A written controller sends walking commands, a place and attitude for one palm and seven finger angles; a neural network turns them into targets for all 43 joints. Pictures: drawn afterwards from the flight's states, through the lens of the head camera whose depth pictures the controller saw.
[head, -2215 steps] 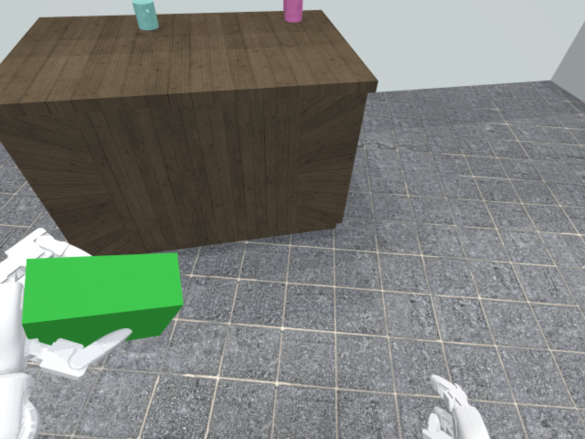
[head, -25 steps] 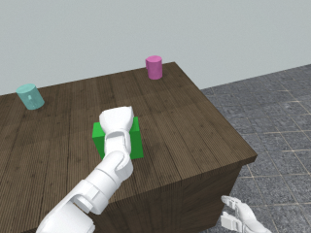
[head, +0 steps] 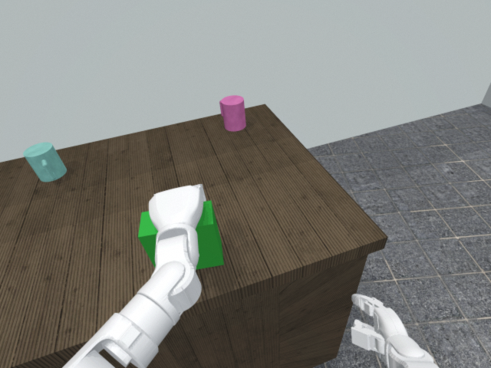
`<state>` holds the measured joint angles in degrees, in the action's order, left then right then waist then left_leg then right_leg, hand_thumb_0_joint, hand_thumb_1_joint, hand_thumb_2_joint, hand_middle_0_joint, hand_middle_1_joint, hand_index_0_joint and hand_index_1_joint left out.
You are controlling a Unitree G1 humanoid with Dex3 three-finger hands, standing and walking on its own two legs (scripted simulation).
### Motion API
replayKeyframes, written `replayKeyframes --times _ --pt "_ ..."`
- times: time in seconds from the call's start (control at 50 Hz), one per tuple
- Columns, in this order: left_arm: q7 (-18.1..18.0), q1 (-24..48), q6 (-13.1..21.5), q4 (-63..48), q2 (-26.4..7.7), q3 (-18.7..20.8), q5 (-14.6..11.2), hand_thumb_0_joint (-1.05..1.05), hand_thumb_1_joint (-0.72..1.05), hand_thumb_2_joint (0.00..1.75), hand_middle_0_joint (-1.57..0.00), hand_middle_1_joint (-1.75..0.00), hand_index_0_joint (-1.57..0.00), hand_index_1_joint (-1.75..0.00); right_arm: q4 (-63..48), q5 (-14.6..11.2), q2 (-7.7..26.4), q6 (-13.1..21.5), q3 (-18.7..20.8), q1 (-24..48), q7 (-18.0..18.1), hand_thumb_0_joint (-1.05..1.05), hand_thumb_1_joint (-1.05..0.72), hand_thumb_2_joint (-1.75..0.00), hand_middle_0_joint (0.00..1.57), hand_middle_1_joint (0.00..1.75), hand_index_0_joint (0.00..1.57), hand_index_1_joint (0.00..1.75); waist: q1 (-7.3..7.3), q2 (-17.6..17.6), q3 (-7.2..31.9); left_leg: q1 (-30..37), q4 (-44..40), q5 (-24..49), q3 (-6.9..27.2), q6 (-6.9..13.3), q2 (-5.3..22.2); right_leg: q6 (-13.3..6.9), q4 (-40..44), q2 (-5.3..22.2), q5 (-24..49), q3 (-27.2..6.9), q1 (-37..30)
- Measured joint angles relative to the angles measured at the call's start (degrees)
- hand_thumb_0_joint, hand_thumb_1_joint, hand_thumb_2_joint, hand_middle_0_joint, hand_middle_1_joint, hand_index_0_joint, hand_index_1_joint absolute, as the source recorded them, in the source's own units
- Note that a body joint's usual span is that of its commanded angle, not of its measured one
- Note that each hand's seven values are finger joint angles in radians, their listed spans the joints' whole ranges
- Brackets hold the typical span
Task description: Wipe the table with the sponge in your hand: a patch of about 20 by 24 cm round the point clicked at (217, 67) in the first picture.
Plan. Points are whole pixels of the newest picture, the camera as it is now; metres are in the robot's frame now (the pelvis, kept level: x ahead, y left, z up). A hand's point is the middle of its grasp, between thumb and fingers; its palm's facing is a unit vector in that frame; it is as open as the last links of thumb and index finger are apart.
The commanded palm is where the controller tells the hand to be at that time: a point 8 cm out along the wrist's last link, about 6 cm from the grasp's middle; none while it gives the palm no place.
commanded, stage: wipe back along the third lane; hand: left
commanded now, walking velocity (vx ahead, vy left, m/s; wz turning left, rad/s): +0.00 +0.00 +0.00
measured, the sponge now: (187, 246) +0.33 +0.16 +0.03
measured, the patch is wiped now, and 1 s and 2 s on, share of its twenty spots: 1.00 1.00 1.00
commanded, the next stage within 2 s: slide back across to the middle lane in 0.10 s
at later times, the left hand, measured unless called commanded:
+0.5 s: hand (179, 236) +0.30 +0.15 +0.10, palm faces +0.10 -0.21 -0.97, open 9.9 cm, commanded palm +0.25 +0.16 +0.15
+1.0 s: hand (152, 246) +0.28 +0.19 +0.10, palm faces +0.09 -0.21 -0.97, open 9.9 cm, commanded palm +0.25 +0.20 +0.15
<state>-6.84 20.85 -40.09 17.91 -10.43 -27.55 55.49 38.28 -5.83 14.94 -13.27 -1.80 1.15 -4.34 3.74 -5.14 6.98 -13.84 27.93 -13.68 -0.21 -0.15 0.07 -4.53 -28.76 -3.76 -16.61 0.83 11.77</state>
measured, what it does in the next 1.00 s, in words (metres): stands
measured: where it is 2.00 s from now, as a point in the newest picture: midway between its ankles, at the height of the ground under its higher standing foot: outside the picture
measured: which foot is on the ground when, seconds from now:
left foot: down 0.00-1.00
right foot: down 0.00-1.00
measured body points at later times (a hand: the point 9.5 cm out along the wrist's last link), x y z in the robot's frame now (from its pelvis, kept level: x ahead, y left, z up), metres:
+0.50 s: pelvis +0.00 +0.00 +0.00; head -0.05 -0.05 +0.45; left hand +0.29 +0.16 +0.15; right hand +0.25 -0.21 -0.07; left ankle +0.01 +0.13 -0.74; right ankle -0.01 -0.07 -0.74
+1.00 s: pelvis -0.01 +0.00 +0.00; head -0.05 -0.05 +0.45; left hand +0.27 +0.20 +0.15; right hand +0.24 -0.22 -0.07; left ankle +0.01 +0.13 -0.74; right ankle -0.01 -0.07 -0.74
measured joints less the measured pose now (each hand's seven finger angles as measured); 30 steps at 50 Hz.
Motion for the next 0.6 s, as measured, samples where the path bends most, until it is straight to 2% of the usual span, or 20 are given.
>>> replayKeyframes --times 0.2,0.6 --pt "0.0 -5.9 0.7 -7.4 -1.1 -0.3 0.4 0.02 -0.47 1.06 -0.65 -1.46 -0.72 -1.38 -0.4 0.1 -0.2 0.1 -0.1 0.3 -0.8 0.01 -0.91 -0.9 0.19 0.3 0.2 0.3 0.32 -0.4 -0.2 1.1 0.2 -0.5 -0.2 -0.1 0.3 -0.3 -0.2 -0.4 -0.3 -0.3 -1.0" --pt "2.9 -14.1 4.1 -20.2 -5.2 7.0 -3.6 0.01 -0.48 1.06 -0.68 -1.43 -0.75 -1.35 -1.2 0.9 -0.2 1.1 -0.5 0.8 2.2 0.01 -0.91 -0.9 0.19 0.3 0.2 0.3 0.2 -0.2 -2.3 3.3 -0.9 -0.2 -1.4 -0.3 0.9 -0.5 0.7 -1.0 0.4 -1.6 -2.6"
